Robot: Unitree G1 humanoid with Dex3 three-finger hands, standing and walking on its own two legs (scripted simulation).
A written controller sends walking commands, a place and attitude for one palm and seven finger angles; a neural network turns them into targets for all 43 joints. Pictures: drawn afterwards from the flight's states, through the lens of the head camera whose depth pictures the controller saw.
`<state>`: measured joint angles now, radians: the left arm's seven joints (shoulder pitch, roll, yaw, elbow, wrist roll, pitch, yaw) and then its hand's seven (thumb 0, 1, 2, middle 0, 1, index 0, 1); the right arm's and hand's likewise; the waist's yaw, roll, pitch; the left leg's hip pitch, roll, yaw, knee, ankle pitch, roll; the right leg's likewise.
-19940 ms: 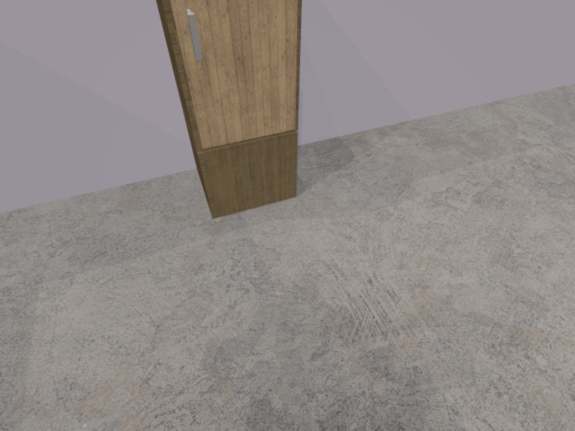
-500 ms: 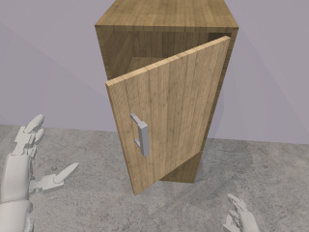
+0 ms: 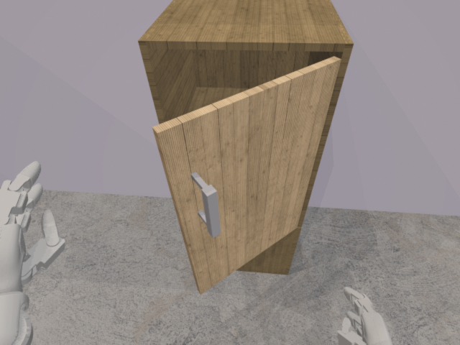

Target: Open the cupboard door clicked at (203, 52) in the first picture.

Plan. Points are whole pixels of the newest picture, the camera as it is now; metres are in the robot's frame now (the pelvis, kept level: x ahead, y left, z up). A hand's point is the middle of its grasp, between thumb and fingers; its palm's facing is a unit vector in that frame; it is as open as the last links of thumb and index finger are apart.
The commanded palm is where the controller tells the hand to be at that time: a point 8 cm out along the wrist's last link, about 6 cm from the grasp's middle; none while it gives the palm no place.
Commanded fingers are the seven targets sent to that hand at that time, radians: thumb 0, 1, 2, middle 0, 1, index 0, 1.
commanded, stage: draw the hand back to the body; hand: left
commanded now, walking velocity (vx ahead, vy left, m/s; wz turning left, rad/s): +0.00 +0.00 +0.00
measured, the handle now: (205, 205) +0.33 +0.10 +0.07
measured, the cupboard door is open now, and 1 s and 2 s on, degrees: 41 41 41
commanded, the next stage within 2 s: step back with the hand held close in 0.12 s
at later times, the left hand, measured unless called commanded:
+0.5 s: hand (56, 253) +0.18 +0.26 +0.15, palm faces +0.35 -0.78 -0.52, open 7.4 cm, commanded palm +0.12 +0.30 +0.17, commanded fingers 0.00 0.90 0.90 -0.20 -0.30 -0.20 -0.30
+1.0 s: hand out of the picture +0.09 +0.28 +0.15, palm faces +0.45 -0.74 -0.50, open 7.4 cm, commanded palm +0.02 +0.32 +0.17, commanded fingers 0.00 0.90 0.90 -0.20 -0.30 -0.20 -0.30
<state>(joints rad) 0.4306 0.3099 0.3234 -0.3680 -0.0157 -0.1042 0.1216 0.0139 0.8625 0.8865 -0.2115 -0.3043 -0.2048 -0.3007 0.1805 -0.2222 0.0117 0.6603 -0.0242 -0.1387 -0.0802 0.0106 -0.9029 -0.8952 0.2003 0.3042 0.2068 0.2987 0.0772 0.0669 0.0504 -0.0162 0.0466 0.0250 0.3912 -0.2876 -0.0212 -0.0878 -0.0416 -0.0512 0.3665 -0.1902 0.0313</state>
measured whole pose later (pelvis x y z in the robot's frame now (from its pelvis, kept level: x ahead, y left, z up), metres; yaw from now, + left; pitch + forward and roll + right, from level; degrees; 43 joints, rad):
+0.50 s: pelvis -0.03 +0.01 +0.00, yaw -1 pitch +0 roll -1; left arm 0.53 0.38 0.39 -0.46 -0.02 -0.17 0.11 0.02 0.89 0.90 -0.21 -0.30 -0.21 -0.30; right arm 0.15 -0.24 0.00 0.57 -0.01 -0.05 -0.08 0.01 -0.90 -0.89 0.20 0.30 0.21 0.30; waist 0.01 0.04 0.06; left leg -0.19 0.04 0.04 0.46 -0.27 -0.01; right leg -0.25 -0.05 -0.03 0.40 -0.14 0.04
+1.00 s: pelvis -0.11 +0.02 -0.02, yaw +1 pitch -1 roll -1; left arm 0.51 0.40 0.45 -0.53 0.01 -0.24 0.16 0.01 0.89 0.90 -0.22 -0.31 -0.21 -0.30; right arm 0.22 -0.22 0.00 0.57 -0.01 -0.10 -0.09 0.01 -0.90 -0.89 0.20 0.30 0.21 0.30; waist 0.00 -0.01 0.09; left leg -0.41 0.02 0.01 0.65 -0.24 0.02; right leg -0.43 -0.05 -0.01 0.54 -0.14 0.04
